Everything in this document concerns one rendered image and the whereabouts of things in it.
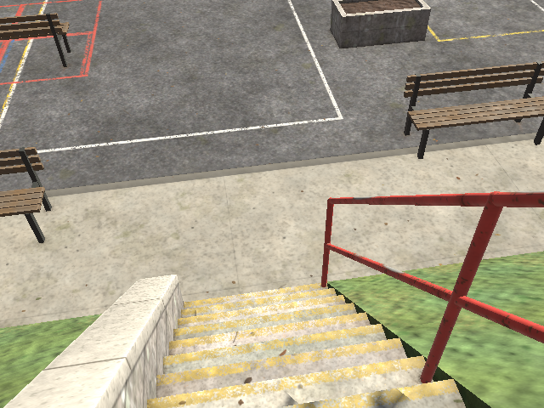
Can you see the stairs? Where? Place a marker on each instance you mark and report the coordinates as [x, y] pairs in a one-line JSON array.
[[293, 347]]

